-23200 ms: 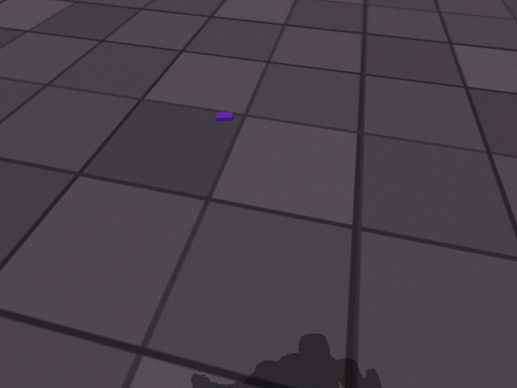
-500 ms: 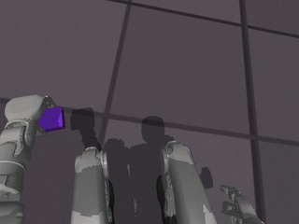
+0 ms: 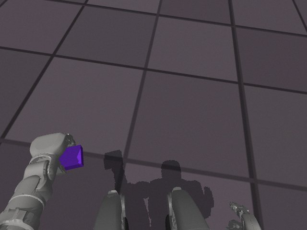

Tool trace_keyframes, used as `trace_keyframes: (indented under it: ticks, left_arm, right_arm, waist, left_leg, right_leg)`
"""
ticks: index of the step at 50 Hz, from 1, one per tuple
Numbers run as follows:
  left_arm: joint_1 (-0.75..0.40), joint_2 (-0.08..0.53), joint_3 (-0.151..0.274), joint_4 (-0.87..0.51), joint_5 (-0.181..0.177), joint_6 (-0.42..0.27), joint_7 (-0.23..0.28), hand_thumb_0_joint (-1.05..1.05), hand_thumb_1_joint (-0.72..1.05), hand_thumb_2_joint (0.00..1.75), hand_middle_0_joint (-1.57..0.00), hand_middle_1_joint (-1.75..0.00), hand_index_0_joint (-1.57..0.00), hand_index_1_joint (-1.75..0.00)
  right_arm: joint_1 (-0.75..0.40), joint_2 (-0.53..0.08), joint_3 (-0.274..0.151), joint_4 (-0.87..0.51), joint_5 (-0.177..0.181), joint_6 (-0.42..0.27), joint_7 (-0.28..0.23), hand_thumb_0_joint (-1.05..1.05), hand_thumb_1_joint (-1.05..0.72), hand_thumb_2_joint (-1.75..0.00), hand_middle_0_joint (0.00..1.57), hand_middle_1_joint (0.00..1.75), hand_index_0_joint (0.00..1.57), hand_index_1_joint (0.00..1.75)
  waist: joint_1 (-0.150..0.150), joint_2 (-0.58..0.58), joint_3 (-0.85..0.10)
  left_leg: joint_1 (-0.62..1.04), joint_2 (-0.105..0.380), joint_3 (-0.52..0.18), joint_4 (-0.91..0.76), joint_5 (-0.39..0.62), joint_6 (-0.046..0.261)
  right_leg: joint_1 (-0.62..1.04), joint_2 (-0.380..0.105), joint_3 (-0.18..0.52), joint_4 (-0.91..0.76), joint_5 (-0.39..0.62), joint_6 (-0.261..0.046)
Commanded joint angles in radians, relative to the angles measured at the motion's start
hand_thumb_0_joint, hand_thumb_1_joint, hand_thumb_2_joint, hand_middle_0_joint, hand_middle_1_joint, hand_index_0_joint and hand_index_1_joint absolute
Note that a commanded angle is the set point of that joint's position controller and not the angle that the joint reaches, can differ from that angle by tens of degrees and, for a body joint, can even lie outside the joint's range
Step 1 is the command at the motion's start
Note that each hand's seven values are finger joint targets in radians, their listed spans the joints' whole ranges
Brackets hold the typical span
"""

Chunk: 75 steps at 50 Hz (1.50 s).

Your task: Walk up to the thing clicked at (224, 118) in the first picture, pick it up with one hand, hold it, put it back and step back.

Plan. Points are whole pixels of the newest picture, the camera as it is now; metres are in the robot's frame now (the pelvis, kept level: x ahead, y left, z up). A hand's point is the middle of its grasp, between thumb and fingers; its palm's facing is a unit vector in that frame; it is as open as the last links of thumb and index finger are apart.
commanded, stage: lift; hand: left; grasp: from above
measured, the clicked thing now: (64, 159) +0.35 +0.24 -0.12
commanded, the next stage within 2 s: hold in 0.56 s
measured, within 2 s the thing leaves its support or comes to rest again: neither
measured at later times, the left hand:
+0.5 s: hand (52, 137) +0.36 +0.23 +0.02, palm faces -0.42 -0.09 -0.90, open 8.9 cm
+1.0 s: hand (45, 123) +0.37 +0.23 +0.06, palm faces -0.43 -0.07 -0.90, open 8.9 cm
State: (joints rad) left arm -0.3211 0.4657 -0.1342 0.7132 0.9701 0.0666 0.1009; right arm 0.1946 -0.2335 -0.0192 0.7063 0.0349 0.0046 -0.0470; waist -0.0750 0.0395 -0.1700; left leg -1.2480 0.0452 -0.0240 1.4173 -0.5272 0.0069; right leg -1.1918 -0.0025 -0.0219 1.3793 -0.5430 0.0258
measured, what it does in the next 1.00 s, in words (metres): rises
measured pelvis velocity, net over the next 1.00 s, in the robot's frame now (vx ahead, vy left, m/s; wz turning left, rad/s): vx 0.06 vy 0.00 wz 0.00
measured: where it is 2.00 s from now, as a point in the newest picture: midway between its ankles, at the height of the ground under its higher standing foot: outside the picture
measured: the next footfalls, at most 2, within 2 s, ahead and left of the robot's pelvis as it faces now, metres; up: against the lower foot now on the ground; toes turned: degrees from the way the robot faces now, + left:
none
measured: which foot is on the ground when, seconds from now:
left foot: down 0.00-1.00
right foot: down 0.00-1.00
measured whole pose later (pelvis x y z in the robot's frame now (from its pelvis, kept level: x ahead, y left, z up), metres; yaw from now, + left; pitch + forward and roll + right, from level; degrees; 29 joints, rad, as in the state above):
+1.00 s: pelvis +0.06 +0.00 +0.13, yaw +0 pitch +7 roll +0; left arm -0.32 0.37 -0.19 0.83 1.00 0.06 0.13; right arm 0.25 -0.25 -0.06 0.74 0.03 0.02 -0.03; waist -0.04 0.03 -0.06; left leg -0.48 0.03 0.04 0.68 -0.32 0.00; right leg -0.45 -0.02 0.02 0.67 -0.33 0.03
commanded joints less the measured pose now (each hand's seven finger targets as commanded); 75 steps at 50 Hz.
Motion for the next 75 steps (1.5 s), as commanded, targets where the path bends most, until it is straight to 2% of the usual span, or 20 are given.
trace_keyframes:
  ticks: [1,5,11,17,21,25,27,29,39,41,49,51,52,55,60,64,68,69,72,75]
  left_arm:
    - [-0.295,0.18,0.058,-0.141,0.015,-0.018,0.046,0.0,0.73,0.52,-1.11,-0.38,-1.1,-0.39]
    - [-0.24,0.152,0.06,-0.097,0.02,-0.025,0.062,0.0,0.72,0.48,-1.09,-0.39,-1.09,-0.39]
    - [-0.323,0.164,0.059,-0.124,0.035,-0.036,0.108,0.0,0.74,0.53,-1.13,-0.38,-1.12,-0.39]
    - [-0.321,0.166,0.066,-0.105,0.041,-0.016,0.141,0.0,0.74,0.52,-1.13,-0.37,-1.12,-0.38]
    - [-0.309,0.116,0.034,-0.059,0.03,0.002,0.131,0.0,0.71,0.54,-1.12,-0.37,-1.1,-0.38]
    - [-0.288,0.119,0.034,-0.037,0.01,0.005,0.114,0.0,0.71,0.53,-1.13,-0.34,-1.11,-0.36]
    - [-0.293,0.082,0.007,-0.022,0.006,0.002,0.1,0.0,0.71,0.53,-1.12,-0.34,-1.11,-0.36]
    - [-0.278,0.119,0.029,-0.024,0.016,-0.006,0.095,0.0,0.71,0.53,-1.13,-0.34,-1.11,-0.36]
    - [-0.355,0.121,0.024,-0.121,0.046,-0.01,0.103,0.0,0.72,0.51,-1.11,-0.35,-1.11,-0.35]
    - [-0.341,0.14,0.04,-0.105,0.044,-0.007,0.103,0.0,0.72,0.51,-1.11,-0.35,-1.1,-0.36]
    - [-0.326,0.102,0.011,-0.071,0.027,-0.009,0.058,0.0,0.75,0.49,-1.13,-0.34,-1.12,-0.35]
    - [-0.308,0.087,-0.005,-0.086,0.026,-0.012,0.039,0.0,0.75,0.48,-1.14,-0.32,-1.13,-0.33]
    - [-0.309,0.117,0.017,-0.096,0.027,-0.014,0.032,0.0,0.75,0.48,-1.14,-0.33,-1.13,-0.33]
    - [-0.315,0.104,0.011,-0.124,0.025,-0.02,0.024,0.0,0.77,0.54,-1.18,-0.32,-1.16,-0.34]
    - [-0.341,0.132,0.037,-0.154,0.039,-0.022,0.035,0.0,0.77,0.51,-1.17,-0.3,-1.15,-0.32]
    - [-0.33,0.126,0.028,-0.126,0.047,-0.015,0.034,0.0,0.76,0.53,-1.17,-0.3,-1.15,-0.32]
    - [-0.329,0.108,0.011,-0.156,0.047,-0.017,0.019,0.0,0.75,0.54,-1.16,-0.32,-1.15,-0.34]
    - [-0.317,0.133,0.03,-0.144,0.044,-0.017,0.016,0.0,0.75,0.55,-1.18,-0.3,-1.15,-0.33]
    - [-0.325,0.102,0.008,-0.164,0.04,-0.015,0.006,0.0,0.75,0.55,-1.17,-0.3,-1.15,-0.33]
    - [-0.303,0.119,0.024,-0.153,0.04,-0.011,0.006,0.0,0.75,0.52,-1.17,-0.29,-1.15,-0.31]
  right_arm:
    - [0.04,-0.161,-0.058,-0.077,0.005,-0.051,-0.023,0.0,-0.89,-0.9,0.2,0.3,0.2,0.3]
    - [0.053,-0.158,-0.059,-0.071,0.003,-0.062,-0.022,0.0,-0.89,-0.9,0.2,0.3,0.2,0.3]
    - [0.075,-0.16,-0.062,-0.059,-0.002,-0.069,-0.021,0.0,-0.89,-0.9,0.2,0.3,0.2,0.3]
    - [0.073,-0.16,-0.064,-0.058,-0.005,-0.059,-0.015,0.0,-0.89,-0.9,0.2,0.3,0.2,0.3]
    - [0.08,-0.159,-0.069,-0.052,-0.003,-0.048,-0.01,0.0,-0.89,-0.9,0.2,0.3,0.2,0.3]
    - [0.083,-0.163,-0.073,-0.058,0.0,-0.041,-0.007,0.0,-0.89,-0.9,0.2,0.3,0.2,0.3]
    - [0.085,-0.159,-0.071,-0.059,0.001,-0.04,-0.005,0.0,-0.89,-0.9,0.2,0.3,0.2,0.3]
    - [0.077,-0.162,-0.075,-0.066,0.002,-0.037,-0.005,0.0,-0.89,-0.9,0.2,0.3,0.2,0.3]
    - [0.065,-0.165,-0.075,-0.069,0.002,-0.026,-0.004,0.0,-0.89,-0.89,0.2,0.3,0.2,0.3]
    - [0.068,-0.17,-0.081,-0.066,0.003,-0.025,-0.004,0.0,-0.88,-0.89,0.2,0.3,0.2,0.3]
    - [0.052,-0.173,-0.087,-0.084,0.003,-0.022,0.006,0.0,-0.88,-0.89,0.2,0.3,0.2,0.3]
    - [0.048,-0.17,-0.085,-0.093,0.006,-0.021,0.007,0.0,-0.88,-0.89,0.2,0.3,0.2,0.3]
    - [0.048,-0.174,-0.087,-0.096,0.007,-0.018,0.007,0.0,-0.88,-0.89,0.2,0.3,0.2,0.3]
    - [0.045,-0.169,-0.082,-0.107,0.006,-0.012,0.007,0.0,-0.88,-0.9,0.2,0.3,0.2,0.3]
    - [0.035,-0.171,-0.081,-0.115,0.005,-0.007,0.01,0.0,-0.88,-0.89,0.2,0.3,0.2,0.3]
    - [0.033,-0.179,-0.082,-0.116,0.006,-0.004,0.012,0.0,-0.88,-0.9,0.2,0.3,0.2,0.3]
    - [0.017,-0.171,-0.079,-0.128,0.007,-0.001,0.014,0.0,-0.88,-0.9,0.2,0.3,0.2,0.3]
    - [0.007,-0.177,-0.081,-0.127,0.007,0.001,0.013,0.0,-0.89,-0.9,0.2,0.3,0.2,0.3]
    - [0.004,-0.172,-0.075,-0.133,0.007,0.003,0.014,0.0,-0.89,-0.9,0.2,0.3,0.2,0.3]
    - [-0.005,-0.169,-0.071,-0.136,0.008,0.006,0.014,0.0,-0.89,-0.9,0.2,0.3,0.2,0.3]
  waist:
    - [-0.002,0.077,-0.297]
    - [0.008,0.053,-0.297]
    - [0.005,0.048,-0.28]
    - [0.018,0.033,-0.263]
    - [0.016,0.025,-0.248]
    - [0.02,-0.008,-0.22]
    - [0.003,-0.01,-0.2]
    - [0.023,-0.008,-0.189]
    - [0.026,0.025,-0.223]
    - [0.032,0.009,-0.202]
    - [0.037,0.014,-0.161]
    - [0.037,-0.004,-0.17]
    - [0.047,0.003,-0.18]
    - [0.043,-0.008,-0.174]
    - [0.055,0.005,-0.158]
    - [0.043,0.0,-0.139]
    - [0.049,-0.012,-0.142]
    - [0.059,-0.013,-0.147]
    - [0.045,-0.017,-0.137]
    - [0.058,-0.018,-0.107]
  left_leg:
    - [0.407,-0.028,-0.023,-0.35,0.012,0.001]
    - [0.504,-0.029,-0.016,-0.419,0.104,-0.002]
    - [0.617,-0.036,0.007,-0.504,0.207,-0.002]
    - [0.718,-0.044,0.019,-0.582,0.281,-0.005]
    - [0.784,-0.044,0.023,-0.628,0.338,-0.008]
    - [0.812,-0.05,0.029,-0.672,0.363,-0.003]
    - [0.831,-0.049,0.03,-0.69,0.375,-0.005]
    - [0.841,-0.052,0.033,-0.713,0.377,-0.003]
    - [0.967,-0.05,0.038,-0.775,0.494,-0.013]
    - [0.964,-0.05,0.039,-0.787,0.494,-0.011]
    - [0.992,-0.048,0.048,-0.83,0.478,-0.013]
    - [1.003,-0.048,0.045,-0.83,0.512,-0.009]
    - [1.002,-0.05,0.05,-0.829,0.53,-0.008]
    - [1.016,-0.05,0.052,-0.838,0.552,-0.005]
    - [1.023,-0.05,0.058,-0.867,0.513,-0.007]
    - [1.037,-0.047,0.057,-0.879,0.512,-0.005]
    - [1.043,-0.053,0.059,-0.889,0.502,0.001]
    - [1.048,-0.056,0.064,-0.891,0.496,0.002]
    - [1.056,-0.054,0.064,-0.901,0.488,0.004]
    - [1.038,-0.055,0.065,-0.918,0.446,0.005]
  right_leg:
    - [0.223,0.045,0.001,-0.313,0.056,-0.044]
    - [0.329,0.046,0.002,-0.385,0.13,-0.045]
    - [0.441,0.046,0.007,-0.483,0.219,-0.042]
    - [0.555,0.038,0.018,-0.574,0.289,-0.035]
    - [0.609,0.036,0.019,-0.626,0.346,-0.031]
    - [0.67,0.034,0.022,-0.68,0.376,-0.027]
    - [0.673,0.035,0.024,-0.697,0.386,-0.026]
    - [0.697,0.035,0.022,-0.717,0.384,-0.027]
    - [0.771,0.035,0.021,-0.758,0.478,-0.033]
    - [0.781,0.036,0.021,-0.77,0.479,-0.032]
    - [0.811,0.038,0.018,-0.811,0.454,-0.034]
    - [0.831,0.039,0.019,-0.811,0.485,-0.034]
    - [0.852,0.039,0.019,-0.814,0.504,-0.032]
    - [0.859,0.038,0.023,-0.822,0.531,-0.032]
    - [0.876,0.038,0.023,-0.843,0.496,-0.035]
    - [0.873,0.037,0.022,-0.855,0.489,-0.034]
    - [0.889,0.032,0.026,-0.872,0.491,-0.032]
    - [0.903,0.029,0.026,-0.88,0.488,-0.029]
    - [0.898,0.028,0.028,-0.888,0.484,-0.029]
    - [0.909,0.027,0.027,-0.906,0.442,-0.03]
